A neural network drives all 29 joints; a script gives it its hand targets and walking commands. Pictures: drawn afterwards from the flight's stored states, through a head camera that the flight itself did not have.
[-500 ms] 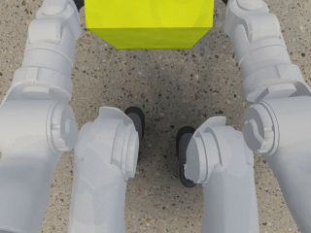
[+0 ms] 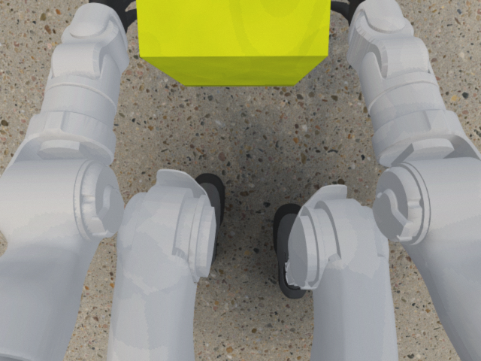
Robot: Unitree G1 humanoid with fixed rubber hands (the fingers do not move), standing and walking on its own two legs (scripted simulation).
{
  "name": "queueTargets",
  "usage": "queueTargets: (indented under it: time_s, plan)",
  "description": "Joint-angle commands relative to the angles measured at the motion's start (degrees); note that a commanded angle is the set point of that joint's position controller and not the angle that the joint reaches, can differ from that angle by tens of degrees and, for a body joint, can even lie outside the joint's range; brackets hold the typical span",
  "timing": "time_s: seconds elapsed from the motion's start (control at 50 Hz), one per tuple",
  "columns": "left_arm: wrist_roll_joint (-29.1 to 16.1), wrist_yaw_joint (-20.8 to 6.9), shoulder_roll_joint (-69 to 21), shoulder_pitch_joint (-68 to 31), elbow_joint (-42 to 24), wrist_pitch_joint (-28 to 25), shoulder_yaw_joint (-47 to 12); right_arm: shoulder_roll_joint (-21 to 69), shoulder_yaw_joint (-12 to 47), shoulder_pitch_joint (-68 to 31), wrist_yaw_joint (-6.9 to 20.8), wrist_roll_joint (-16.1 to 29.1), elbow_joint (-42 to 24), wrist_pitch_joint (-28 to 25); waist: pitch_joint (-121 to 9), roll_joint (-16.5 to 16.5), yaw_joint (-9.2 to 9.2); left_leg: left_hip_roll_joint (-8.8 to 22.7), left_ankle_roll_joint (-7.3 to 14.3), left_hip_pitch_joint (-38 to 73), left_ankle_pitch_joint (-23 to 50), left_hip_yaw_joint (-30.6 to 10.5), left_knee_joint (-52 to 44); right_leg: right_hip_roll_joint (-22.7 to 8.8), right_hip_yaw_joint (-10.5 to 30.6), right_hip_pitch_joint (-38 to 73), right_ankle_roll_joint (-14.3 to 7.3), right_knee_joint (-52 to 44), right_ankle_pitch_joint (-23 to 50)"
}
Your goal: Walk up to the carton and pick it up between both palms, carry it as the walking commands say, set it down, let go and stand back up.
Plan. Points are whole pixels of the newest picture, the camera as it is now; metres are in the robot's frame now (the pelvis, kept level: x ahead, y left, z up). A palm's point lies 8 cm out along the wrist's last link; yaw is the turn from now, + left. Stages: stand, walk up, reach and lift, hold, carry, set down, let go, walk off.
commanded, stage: set down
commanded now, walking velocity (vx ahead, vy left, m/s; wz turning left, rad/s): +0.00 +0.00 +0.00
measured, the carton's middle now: (236, 3) +0.57 +0.07 -0.23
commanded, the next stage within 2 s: none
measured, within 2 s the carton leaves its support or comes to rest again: neither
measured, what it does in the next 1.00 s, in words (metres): rises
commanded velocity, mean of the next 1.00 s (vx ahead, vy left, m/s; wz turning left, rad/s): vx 0.00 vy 0.00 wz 0.00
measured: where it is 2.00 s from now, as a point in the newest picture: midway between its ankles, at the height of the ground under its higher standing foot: (248, 252)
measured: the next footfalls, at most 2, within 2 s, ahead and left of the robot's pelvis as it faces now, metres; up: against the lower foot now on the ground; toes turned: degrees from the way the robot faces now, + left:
none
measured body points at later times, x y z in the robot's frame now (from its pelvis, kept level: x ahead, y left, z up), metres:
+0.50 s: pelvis +0.00 +0.00 +0.01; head +0.37 +0.02 +0.25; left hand +0.53 +0.24 -0.17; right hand +0.57 -0.09 -0.17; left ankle +0.15 +0.12 -0.32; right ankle +0.10 -0.08 -0.32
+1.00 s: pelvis -0.01 +0.01 +0.05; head +0.36 +0.04 +0.29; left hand +0.52 +0.26 -0.11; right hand +0.58 -0.10 -0.10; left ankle +0.15 +0.12 -0.32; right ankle +0.10 -0.08 -0.32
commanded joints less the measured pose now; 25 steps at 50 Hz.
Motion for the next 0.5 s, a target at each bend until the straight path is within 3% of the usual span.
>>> queueTargets:
  time_s: [0.0,0.04,0.06,0.08,0.1,0.12,0.14,0.16,0.18,0.2,0.22,0.24,0.26,0.28,0.3,0.32,0.34,0.36,0.38,0.4,0.42,0.44,0.46,0.48]
  plan:
    - [-3.03,-10.46,-45.49,-31.2,-10.38,-2.29,-10.02,45.78,15.7,-33.27,12.18,3.46,-9.98,-2.37,-59.6,-2.79,6.48,-3.93,1.21,32.96,9.9,-1.39,-4.65,-0.11,6.65,16.89,1.74,-15.19,6.29]
    - [-2.44,-9.63,-43.04,-29.11,-7.77,-2.63,-8.99,42.25,15.19,-34.09,11.12,3.44,-10.85,-2.99,-60.63,-2.24,6.47,-4.21,1.2,32.34,9.1,-1.43,-4.53,-0.05,6.51,17.54,2.04,-14.77,6.45]
    - [-2.66,-8.9,-39.34,-29.01,-8.55,-2.93,-9.01,40.56,13.88,-30.85,10.84,2.95,-9.64,-3.1,-58.73,-3.57,5.69,-4.27,1.43,32.79,9.38,-2.08,-5.54,0.24,5.66,15.84,2.28,-14.64,6.91]
    - [-2.42,-8.7,-36.94,-29.45,-7.76,-3.35,-8.82,38.03,14.04,-32.58,10.71,3.21,-9.51,-3.15,-58.35,-2.47,7.14,-3.79,1.07,32.82,10.77,-2.02,-4.98,-0.27,6.62,15.56,1.92,-14.44,7.44]
    - [-3.0,-7.9,-34.68,-29.21,-9.11,-4.21,-8.48,36.89,14.58,-31.21,9.99,3.95,-8.95,-3.35,-60.1,-1.53,7.06,-3.38,0.97,32.34,10.09,-1.52,-4.56,-0.77,7.56,16.71,2.26,-14.63,7.8]
    - [-2.47,-7.19,-32.6,-28.0,-6.92,-4.2,-6.88,33.98,14.68,-31.21,9.3,3.76,-8.69,-3.72,-60.87,-3.91,7.43,-3.42,0.84,33.09,10.48,-1.64,-4.62,-0.72,6.92,18.06,2.63,-14.75,7.47]
    - [-2.09,-5.93,-27.36,-27.54,-7.29,-5.19,-6.22,29.91,13.0,-30.92,8.91,4.22,-8.9,-3.67,-60.26,-1.95,7.55,-3.16,0.81,34.85,10.28,-1.21,-5.45,-0.79,6.41,16.43,3.54,-15.19,6.66]
    - [-2.23,-5.22,-27.11,-28.28,-8.18,-5.58,-6.31,27.68,13.23,-30.5,8.1,4.32,-9.26,-4.18,-62.8,-1.63,6.8,-3.05,0.59,35.57,11.67,-1.13,-4.73,-0.8,7.03,17.07,2.96,-15.19,7.83]
    - [-1.97,-4.35,-23.81,-27.99,-7.12,-5.94,-4.91,24.13,12.74,-31.72,7.12,4.34,-9.26,-4.46,-63.04,-0.99,7.59,-3.23,0.68,34.29,10.76,-1.48,-4.98,-1.12,7.46,18.5,2.98,-15.48,7.23]
    - [-2.48,-3.24,-18.94,-24.05,-2.68,-6.26,-3.55,18.66,11.64,-27.59,5.39,3.52,-5.68,-4.37,-62.94,-4.88,5.08,-2.73,0.52,33.93,9.32,-0.96,-5.04,-1.92,6.9,22.87,3.22,-16.32,6.79]
    - [-3.78,-1.95,-13.44,-25.19,-4.59,-7.15,-3.29,17.21,12.93,-28.76,4.49,6.05,-9.59,-5.0,-64.56,-3.66,7.77,-2.53,0.58,34.91,9.74,-1.11,-5.13,-2.0,7.24,21.53,4.33,-15.8,7.28]
    - [-3.29,0.02,-7.69,-23.94,-4.4,-7.86,-2.16,8.85,11.05,-26.08,2.53,5.93,-6.34,-5.17,-65.28,-2.72,5.48,-2.14,0.44,36.17,9.12,-1.75,-6.09,-2.19,7.26,22.52,3.78,-15.81,7.94]
    - [-2.63,2.65,1.1,-21.29,-4.3,-9.02,-0.08,1.07,10.79,-24.15,0.59,7.05,-6.29,-5.85,-66.4,-1.17,8.38,-1.92,-0.11,38.33,10.5,-1.56,-6.69,-2.65,7.49,23.5,4.07,-15.53,8.45]
    - [-4.08,3.68,3.61,-20.0,-1.31,-9.11,-1.01,-3.25,11.81,-24.89,-0.62,8.29,-6.05,-6.15,-67.11,-1.42,6.97,-1.72,-0.18,38.2,10.91,-1.34,-6.74,-3.0,7.78,24.93,4.15,-16.46,8.98]
    - [-4.21,4.45,6.63,-19.72,-0.76,-9.41,-0.5,-4.19,11.88,-25.38,-1.37,8.9,-6.82,-6.11,-67.61,-1.75,7.46,-1.5,-0.02,38.38,10.61,-1.67,-7.01,-3.4,7.82,23.78,4.44,-16.66,8.58]
    - [-4.97,4.93,5.73,-19.79,-2.92,-9.94,-1.66,-4.32,12.36,-22.75,-1.91,8.65,-3.53,-6.31,-67.81,-2.26,5.63,-1.76,-0.11,38.24,10.65,-1.47,-7.21,-3.39,7.49,23.7,4.37,-17.37,7.86]
    - [-4.81,5.16,6.89,-19.3,-0.89,-9.91,-0.96,-4.77,11.73,-22.17,-2.14,8.36,-1.7,-6.22,-66.85,-1.68,5.99,-1.48,-0.13,35.54,11.03,-1.99,-6.92,-3.51,8.18,24.61,3.93,-16.81,9.58]
    - [-5.52,5.44,8.62,-18.09,0.14,-9.94,-0.94,-6.55,11.06,-23.13,-2.64,8.63,-4.51,-6.49,-67.27,-1.82,5.93,-0.87,-0.17,38.21,14.21,-3.21,-6.96,-3.77,7.52,23.06,4.76,-16.22,11.49]
    - [-5.13,5.84,8.78,-18.82,-4.05,-10.72,0.24,-8.41,10.59,-22.08,-2.96,8.06,-4.9,-6.91,-71.46,-1.2,5.76,-1.37,-0.22,38.44,15.94,-2.54,-6.37,-3.68,8.51,24.69,3.67,-16.47,13.22]
    - [-6.52,5.98,8.77,-19.14,-2.68,-10.51,-0.97,-8.8,10.94,-23.13,-3.14,7.64,-6.6,-7.1,-73.67,-3.43,3.55,-0.98,-0.13,40.07,17.68,-3.54,-6.37,-4.02,7.71,25.87,3.96,-16.49,14.74]
    - [-7.05,5.85,7.94,-17.93,-4.01,-10.79,-1.73,-10.17,10.98,-21.22,-3.05,8.57,-4.75,-6.94,-75.41,-1.48,4.48,-1.56,-0.21,40.18,18.77,-3.02,-6.39,-4.13,7.7,26.64,3.86,-15.7,15.5]
    - [-7.56,6.15,9.24,-16.54,-2.19,-10.53,-1.51,-9.73,11.69,-21.89,-3.19,9.48,-5.97,-6.89,-77.48,-1.7,4.15,-0.82,0.09,43.45,19.87,-4.03,-5.61,-4.35,7.78,26.6,4.3,-15.18,16.32]
    - [-6.47,6.39,10.85,-17.09,-3.92,-10.85,-0.27,-10.26,11.91,-21.21,-3.24,9.43,-6.22,-7.08,-80.79,-1.4,5.43,-0.95,-0.29,45.02,22.23,-3.92,-5.05,-4.21,7.96,27.59,3.85,-14.8,18.11]
    - [-7.26,6.41,9.35,-15.15,-4.04,-10.5,-0.67,-12.81,11.05,-21.65,-3.47,9.51,-7.64,-7.04,-80.72,-0.13,5.44,-1.39,-0.39,43.44,21.92,-3.26,-6.19,-4.2,7.7,27.4,3.94,-15.2,17.6]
